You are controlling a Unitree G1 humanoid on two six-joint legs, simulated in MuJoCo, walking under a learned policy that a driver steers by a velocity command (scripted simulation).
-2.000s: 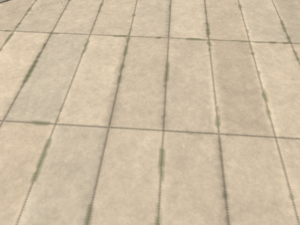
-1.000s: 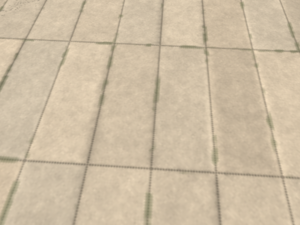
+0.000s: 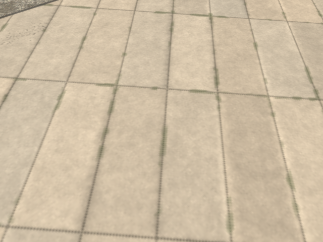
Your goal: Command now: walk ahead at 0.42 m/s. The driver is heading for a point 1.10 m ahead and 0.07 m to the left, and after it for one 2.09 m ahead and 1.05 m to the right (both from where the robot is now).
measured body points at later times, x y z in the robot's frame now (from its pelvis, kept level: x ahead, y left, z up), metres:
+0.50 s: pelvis +0.27 -0.03 -0.01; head +0.30 -0.03 +0.44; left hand +0.34 +0.23 -0.15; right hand +0.25 -0.26 -0.16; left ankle +0.14 +0.08 -0.63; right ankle +0.33 -0.08 -0.74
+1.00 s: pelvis +0.55 +0.02 -0.01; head +0.59 +0.03 +0.43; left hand +0.47 +0.25 -0.16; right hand +0.72 -0.20 -0.13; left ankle +0.64 +0.09 -0.74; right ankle +0.36 -0.08 -0.67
